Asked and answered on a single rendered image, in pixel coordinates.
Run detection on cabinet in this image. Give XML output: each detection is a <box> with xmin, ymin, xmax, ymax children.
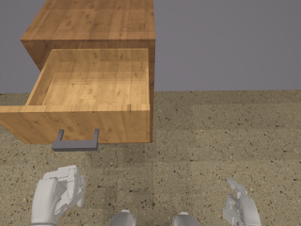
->
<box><xmin>20</xmin><ymin>0</ymin><xmax>156</xmax><ymax>144</ymax></box>

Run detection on left robot hand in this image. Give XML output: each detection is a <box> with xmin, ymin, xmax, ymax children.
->
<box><xmin>31</xmin><ymin>165</ymin><xmax>86</xmax><ymax>225</ymax></box>

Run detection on drawer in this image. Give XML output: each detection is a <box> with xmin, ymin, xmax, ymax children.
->
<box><xmin>0</xmin><ymin>48</ymin><xmax>151</xmax><ymax>145</ymax></box>

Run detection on robot thigh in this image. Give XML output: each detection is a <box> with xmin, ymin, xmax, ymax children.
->
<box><xmin>107</xmin><ymin>212</ymin><xmax>136</xmax><ymax>226</ymax></box>
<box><xmin>172</xmin><ymin>214</ymin><xmax>202</xmax><ymax>226</ymax></box>

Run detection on right robot hand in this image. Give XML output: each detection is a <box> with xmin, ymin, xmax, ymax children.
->
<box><xmin>222</xmin><ymin>178</ymin><xmax>261</xmax><ymax>226</ymax></box>

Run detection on right robot thigh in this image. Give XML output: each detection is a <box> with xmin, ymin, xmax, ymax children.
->
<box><xmin>172</xmin><ymin>214</ymin><xmax>202</xmax><ymax>226</ymax></box>

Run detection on handle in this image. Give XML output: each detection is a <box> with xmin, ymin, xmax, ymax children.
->
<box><xmin>51</xmin><ymin>128</ymin><xmax>100</xmax><ymax>152</ymax></box>

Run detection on left robot thigh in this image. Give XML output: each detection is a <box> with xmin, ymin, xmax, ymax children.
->
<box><xmin>107</xmin><ymin>212</ymin><xmax>136</xmax><ymax>226</ymax></box>

